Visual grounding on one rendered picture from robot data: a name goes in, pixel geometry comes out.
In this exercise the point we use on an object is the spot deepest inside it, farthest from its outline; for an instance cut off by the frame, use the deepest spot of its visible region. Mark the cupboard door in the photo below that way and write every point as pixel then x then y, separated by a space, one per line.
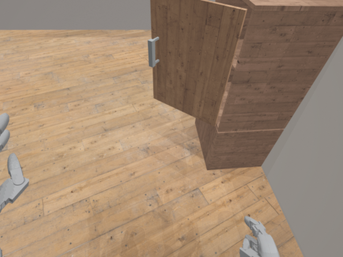
pixel 196 49

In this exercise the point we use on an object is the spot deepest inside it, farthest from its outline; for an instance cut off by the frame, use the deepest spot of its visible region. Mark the handle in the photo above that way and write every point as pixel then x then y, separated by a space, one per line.
pixel 151 52

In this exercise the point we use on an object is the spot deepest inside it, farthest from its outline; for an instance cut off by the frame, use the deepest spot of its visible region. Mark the right robot hand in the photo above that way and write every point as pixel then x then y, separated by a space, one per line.
pixel 264 246

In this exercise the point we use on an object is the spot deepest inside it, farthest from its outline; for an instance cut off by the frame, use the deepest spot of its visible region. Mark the left robot hand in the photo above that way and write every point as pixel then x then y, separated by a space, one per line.
pixel 13 187

